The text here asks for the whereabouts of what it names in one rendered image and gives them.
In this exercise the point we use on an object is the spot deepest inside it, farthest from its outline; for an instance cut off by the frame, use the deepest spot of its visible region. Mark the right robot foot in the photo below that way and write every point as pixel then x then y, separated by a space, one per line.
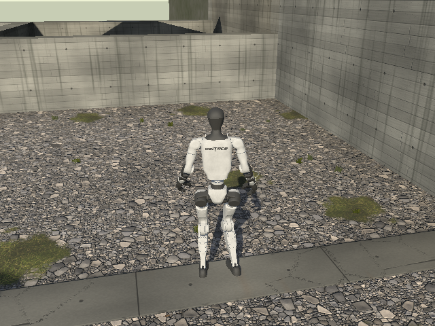
pixel 235 270

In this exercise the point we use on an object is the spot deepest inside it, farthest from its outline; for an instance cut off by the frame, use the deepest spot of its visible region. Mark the robot right upper arm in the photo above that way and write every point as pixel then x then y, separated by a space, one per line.
pixel 237 143

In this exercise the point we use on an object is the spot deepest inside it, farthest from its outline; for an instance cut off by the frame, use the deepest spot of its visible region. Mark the robot torso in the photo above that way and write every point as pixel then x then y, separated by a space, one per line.
pixel 217 162

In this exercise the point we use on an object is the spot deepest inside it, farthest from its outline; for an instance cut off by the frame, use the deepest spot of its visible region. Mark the robot left upper arm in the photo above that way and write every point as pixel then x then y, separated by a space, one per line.
pixel 195 143

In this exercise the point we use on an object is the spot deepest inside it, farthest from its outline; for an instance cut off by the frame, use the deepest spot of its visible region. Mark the robot left forearm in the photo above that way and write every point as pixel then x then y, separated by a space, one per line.
pixel 183 176

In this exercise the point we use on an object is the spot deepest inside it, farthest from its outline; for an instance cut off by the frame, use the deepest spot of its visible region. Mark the robot left hand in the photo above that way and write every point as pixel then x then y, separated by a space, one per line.
pixel 179 185

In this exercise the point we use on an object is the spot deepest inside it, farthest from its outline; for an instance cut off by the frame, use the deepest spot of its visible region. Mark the robot right hand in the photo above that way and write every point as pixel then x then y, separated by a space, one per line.
pixel 254 188

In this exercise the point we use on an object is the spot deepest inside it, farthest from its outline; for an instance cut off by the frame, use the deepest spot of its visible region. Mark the robot right forearm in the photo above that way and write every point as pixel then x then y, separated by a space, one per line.
pixel 249 176

